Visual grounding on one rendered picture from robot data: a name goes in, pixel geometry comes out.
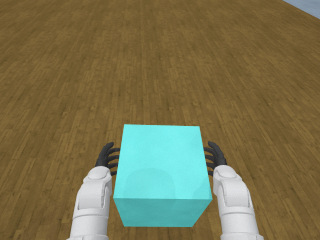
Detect robot right forearm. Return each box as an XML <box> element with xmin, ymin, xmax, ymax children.
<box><xmin>213</xmin><ymin>165</ymin><xmax>264</xmax><ymax>240</ymax></box>

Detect left robot hand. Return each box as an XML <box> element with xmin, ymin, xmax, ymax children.
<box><xmin>95</xmin><ymin>142</ymin><xmax>121</xmax><ymax>176</ymax></box>

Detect robot left forearm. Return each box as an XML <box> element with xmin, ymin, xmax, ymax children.
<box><xmin>66</xmin><ymin>166</ymin><xmax>112</xmax><ymax>240</ymax></box>

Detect carton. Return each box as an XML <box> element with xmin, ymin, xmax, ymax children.
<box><xmin>113</xmin><ymin>124</ymin><xmax>213</xmax><ymax>227</ymax></box>

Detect right robot hand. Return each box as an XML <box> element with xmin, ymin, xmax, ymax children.
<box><xmin>203</xmin><ymin>141</ymin><xmax>228</xmax><ymax>177</ymax></box>

